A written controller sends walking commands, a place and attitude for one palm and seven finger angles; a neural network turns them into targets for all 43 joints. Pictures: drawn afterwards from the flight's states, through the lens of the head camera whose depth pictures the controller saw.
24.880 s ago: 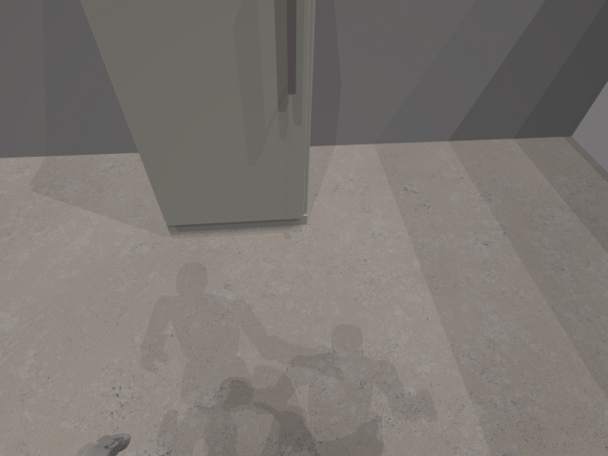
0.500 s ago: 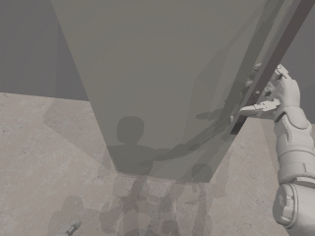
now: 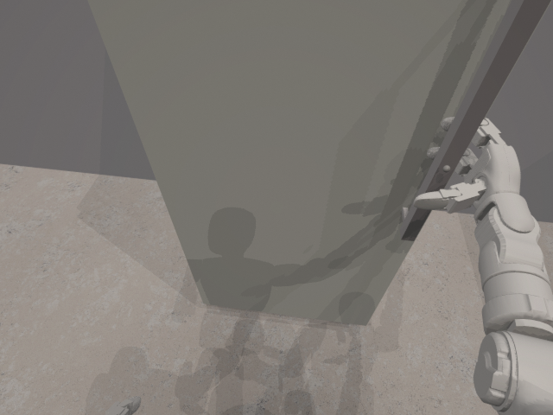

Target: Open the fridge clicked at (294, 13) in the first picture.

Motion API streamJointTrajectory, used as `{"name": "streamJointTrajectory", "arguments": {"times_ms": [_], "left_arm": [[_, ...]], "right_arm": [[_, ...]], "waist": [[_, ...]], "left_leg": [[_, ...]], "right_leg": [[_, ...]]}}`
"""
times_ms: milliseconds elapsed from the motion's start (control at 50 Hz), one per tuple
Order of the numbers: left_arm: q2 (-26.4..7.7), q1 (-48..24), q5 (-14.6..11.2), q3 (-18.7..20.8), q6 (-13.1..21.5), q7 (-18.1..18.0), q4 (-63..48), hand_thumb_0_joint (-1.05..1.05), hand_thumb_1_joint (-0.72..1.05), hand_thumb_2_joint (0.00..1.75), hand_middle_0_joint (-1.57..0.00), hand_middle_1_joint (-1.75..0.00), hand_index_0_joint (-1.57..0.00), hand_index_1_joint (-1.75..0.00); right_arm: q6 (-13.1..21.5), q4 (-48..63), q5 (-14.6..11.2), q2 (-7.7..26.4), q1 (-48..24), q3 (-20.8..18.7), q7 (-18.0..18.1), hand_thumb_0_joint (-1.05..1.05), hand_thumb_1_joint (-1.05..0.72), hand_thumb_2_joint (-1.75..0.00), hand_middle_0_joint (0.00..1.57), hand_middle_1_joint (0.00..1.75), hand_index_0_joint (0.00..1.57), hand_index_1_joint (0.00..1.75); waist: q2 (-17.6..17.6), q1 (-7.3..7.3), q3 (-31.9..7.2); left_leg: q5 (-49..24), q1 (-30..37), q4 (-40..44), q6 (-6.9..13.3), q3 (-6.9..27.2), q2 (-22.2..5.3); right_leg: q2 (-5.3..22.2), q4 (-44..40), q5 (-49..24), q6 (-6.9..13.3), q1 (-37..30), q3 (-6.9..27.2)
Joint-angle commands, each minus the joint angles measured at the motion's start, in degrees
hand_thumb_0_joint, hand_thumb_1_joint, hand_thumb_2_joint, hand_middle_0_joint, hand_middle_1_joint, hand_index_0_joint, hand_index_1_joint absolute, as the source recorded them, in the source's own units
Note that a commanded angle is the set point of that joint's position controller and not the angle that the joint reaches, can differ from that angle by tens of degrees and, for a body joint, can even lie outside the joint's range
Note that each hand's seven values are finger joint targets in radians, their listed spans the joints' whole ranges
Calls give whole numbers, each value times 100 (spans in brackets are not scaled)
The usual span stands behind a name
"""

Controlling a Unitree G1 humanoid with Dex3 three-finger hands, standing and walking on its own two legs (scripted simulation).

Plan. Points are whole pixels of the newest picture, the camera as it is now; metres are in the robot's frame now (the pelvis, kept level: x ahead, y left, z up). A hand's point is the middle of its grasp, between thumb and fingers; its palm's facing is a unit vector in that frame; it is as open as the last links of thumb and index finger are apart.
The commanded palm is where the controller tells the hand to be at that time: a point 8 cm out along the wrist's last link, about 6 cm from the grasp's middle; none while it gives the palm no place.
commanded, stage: slide the fingers in behind the handle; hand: right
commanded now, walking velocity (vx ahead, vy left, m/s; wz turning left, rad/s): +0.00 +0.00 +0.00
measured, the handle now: (455, 126) +0.50 -0.19 +0.18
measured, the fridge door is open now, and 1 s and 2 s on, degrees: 0 0 0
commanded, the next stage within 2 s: grip the handle and tug to test in 0.34 s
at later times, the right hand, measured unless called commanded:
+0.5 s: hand (443, 165) +0.45 -0.18 +0.15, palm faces +0.02 +1.00 +0.00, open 13.9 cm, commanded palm +0.42 -0.23 +0.15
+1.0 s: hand (445, 164) +0.45 -0.18 +0.15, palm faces +0.03 +1.00 +0.01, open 7.4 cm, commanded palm +0.42 -0.23 +0.15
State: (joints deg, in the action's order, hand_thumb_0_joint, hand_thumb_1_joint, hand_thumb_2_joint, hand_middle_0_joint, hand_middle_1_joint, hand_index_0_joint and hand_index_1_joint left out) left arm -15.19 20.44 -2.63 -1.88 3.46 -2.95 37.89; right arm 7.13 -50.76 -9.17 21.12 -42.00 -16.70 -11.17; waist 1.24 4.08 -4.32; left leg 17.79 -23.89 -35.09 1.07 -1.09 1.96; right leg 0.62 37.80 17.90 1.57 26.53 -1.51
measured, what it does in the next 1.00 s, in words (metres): stands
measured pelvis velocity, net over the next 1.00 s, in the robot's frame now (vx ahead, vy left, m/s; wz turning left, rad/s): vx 0.00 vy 0.00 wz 0.00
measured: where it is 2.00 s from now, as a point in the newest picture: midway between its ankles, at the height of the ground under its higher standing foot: outside the picture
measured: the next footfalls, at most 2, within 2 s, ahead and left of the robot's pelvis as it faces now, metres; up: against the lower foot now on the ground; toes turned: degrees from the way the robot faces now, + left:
none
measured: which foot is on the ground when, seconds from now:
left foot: down 0.00-1.00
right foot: down 0.00-1.00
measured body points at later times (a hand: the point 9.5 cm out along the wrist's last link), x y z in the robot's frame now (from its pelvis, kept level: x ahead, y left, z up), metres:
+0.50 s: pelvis +0.00 +0.00 +0.00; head +0.02 -0.01 +0.45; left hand +0.08 +0.26 -0.11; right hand +0.44 -0.23 +0.16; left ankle +0.00 +0.11 -0.72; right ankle +0.01 -0.10 -0.72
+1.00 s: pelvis +0.00 +0.00 +0.00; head +0.03 +0.00 +0.45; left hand +0.07 +0.27 -0.11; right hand +0.44 -0.23 +0.15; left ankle +0.00 +0.11 -0.72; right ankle +0.01 -0.10 -0.72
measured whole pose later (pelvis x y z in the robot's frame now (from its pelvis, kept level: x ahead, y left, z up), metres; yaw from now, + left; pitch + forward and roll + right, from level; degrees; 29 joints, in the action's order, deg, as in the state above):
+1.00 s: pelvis +0.00 +0.00 +0.00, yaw +0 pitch +7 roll +1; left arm -15.4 20.8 -2.6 -1.6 4.0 -3.1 38.2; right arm 8.1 -51.8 -9.1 21.7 -43.1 -16.8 -10.9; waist 1.3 4.2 -4.2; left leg 17.7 -24.3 -34.9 1.3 -1.2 2.2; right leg 0.8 37.5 17.7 1.3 26.9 -1.3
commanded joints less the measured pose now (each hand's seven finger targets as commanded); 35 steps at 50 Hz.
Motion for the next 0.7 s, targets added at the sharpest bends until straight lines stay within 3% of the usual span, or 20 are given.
{"name": "streamJointTrajectory", "arguments": {"times_ms": [0,20,40,100,140,160,200,220,260,320,380,400,420,460,500,520,580,620,640,680], "left_arm": [[-837,101,25,323,262,-40,-670,0,90,90,-20,-30,-20,-30],[-821,66,21,317,281,-28,-657,0,90,90,-20,-30,-20,-30],[-834,86,24,313,283,-25,-611,0,90,90,-20,-30,-20,-30],[-858,73,19,324,262,-24,-639,0,90,90,-20,-30,-20,-30],[-835,-10,-6,306,263,-25,-633,0,90,90,-20,-30,-20,-30],[-827,-17,3,310,266,-23,-638,0,90,90,-20,-30,-20,-30],[-867,18,4,299,257,-54,-596,0,90,90,-20,-30,-20,-30],[-869,-1,11,298,253,-61,-591,0,90,90,-20,-30,-20,-30],[-842,-14,19,279,268,-67,-603,0,90,90,-20,-30,-20,-30],[-825,29,50,297,314,-51,-591,0,90,90,-20,-30,-20,-30],[-832,51,50,280,328,-50,-512,0,90,90,-20,-30,-20,-30],[-844,100,52,298,320,-52,-515,0,90,90,-20,-30,-20,-30],[-842,52,39,291,329,-49,-527,0,90,90,-20,-30,-20,-30],[-844,76,35,286,329,-47,-527,0,90,90,-20,-30,-20,-30],[-886,153,52,292,303,-53,-507,0,90,90,-20,-30,-20,-30],[-884,133,33,284,281,-59,-525,0,90,90,-20,-30,-20,-30],[-857,149,45,286,298,-43,-571,0,90,90,-20,-30,-20,-30],[-871,176,45,313,290,-35,-582,0,90,90,-20,-30,-20,-30],[-852,153,45,314,302,-24,-612,0,90,90,-20,-30,-20,-30],[-855,177,40,323,294,-27,-595,0,90,90,-20,-30,-20,-30]], "right_arm": [[463,1646,-117,1243,-2735,-123,58,0,50,-30,30,120,30,120],[449,1606,-109,1084,-2695,-10,49,0,50,-30,30,120,30,120],[441,1552,-110,1136,-2760,-50,61,0,50,-30,30,120,30,120],[360,1473,-161,1074,-2483,-54,51,0,50,-30,30,120,30,120],[270,1482,-150,902,-2700,123,48,0,50,-30,30,120,30,120],[226,1412,-150,828,-2642,137,62,0,50,-30,30,120,30,120],[191,1230,-156,1007,-2724,16,107,0,50,-30,30,120,30,120],[197,1239,-141,1132,-2836,-70,132,0,50,-30,30,120,30,120],[248,1243,-119,1056,-2973,-14,152,0,50,-30,30,120,30,120],[459,1508,-52,1088,-3115,-1,204,0,50,-30,30,120,30,120],[526,1255,-29,1105,-3260,32,177,0,50,-30,30,120,30,120],[520,1134,-39,1131,-3083,-19,168,0,50,-30,30,120,30,120],[515,1158,-41,1117,-3127,5,151,0,50,-30,30,120,30,120],[423,922,-53,986,-3064,73,128,0,41,-34,31,121,31,121],[389,807,-60,1279,-2997,-167,118,0,31,-38,32,123,32,123],[364,742,-46,1366,-2938,-220,107,0,27,-40,32,123,32,123],[408,858,-45,1208,-3076,-111,97,0,13,-46,34,125,34,125],[514,1076,-49,1412,-2980,-255,96,0,3,-50,35,127,35,127],[548,1214,-68,1279,-3016,-169,74,0,-1,-52,35,127,35,127],[576,1181,-75,1333,-2844,-227,57,0,-11,-56,36,129,36,129]], "waist": [[174,-44,-1994],[314,-35,-1936],[295,-12,-1838],[19,-45,-1740],[121,14,-1564],[178,-24,-1545],[-134,31,-1351],[-174,26,-1425],[-77,17,-1497],[187,-8,-1928],[228,57,-1772],[-32,40,-1764],[154,31,-1832],[109,36,-1729],[-82,2,-1701],[-84,-18,-1706],[-43,13,-1697],[-19,-37,-1954],[151,-34,-2038],[60,-43,-1982]], "left_leg": [[-1825,524,333,96,51,8],[-1796,409,330,96,49,17],[-1722,316,335,102,25,23],[-1744,426,379,98,7,24],[-1588,292,405,95,-3,11],[-1507,250,405,101,-7,6],[-1329,243,485,88,-2,1],[-1327,285,476,79,30,-8],[-1304,294,451,92,32,-17],[-1450,273,358,109,36,-4],[-1318,156,370,107,30,1],[-1371,262,379,102,26,9],[-1404,265,367,99,45,-5],[-1387,211,368,101,26,1],[-1463,368,397,97,47,-8],[-1509,433,395,93,72,-19],[-1546,398,387,91,64,-12],[-1749,562,346,89,102,-8],[-1782,549,345,89,120,-5],[-1800,551,341,87,100,9]], "right_leg": [[32,-394,-1673,60,-1354,281],[33,-389,-1670,48,-1413,283],[49,-399,-1649,28,-1432,328],[49,-421,-1659,49,-1322,302],[48,-481,-1460,34,-1297,327],[43,-484,-1400,27,-1302,334],[41,-496,-1175,67,-1110,329],[32,-518,-1096,73,-1068,337],[15,-529,-1076,59,-1100,335],[31,-440,-1419,24,-1450,387],[34,-448,-1243,5,-1358,386],[36,-416,-1268,34,-1263,366],[22,-442,-1243,27,-1278,347],[22,-445,-1222,25,-1226,353],[8,-430,-1227,61,-1037,323],[-3,-449,-1186,68,-959,300],[-10,-445,-1211,72,-995,288],[-8,-397,-1400,80,-1056,264],[-23,-380,-1427,74,-1159,242],[-6,-382,-1447,71,-1140,234]]}}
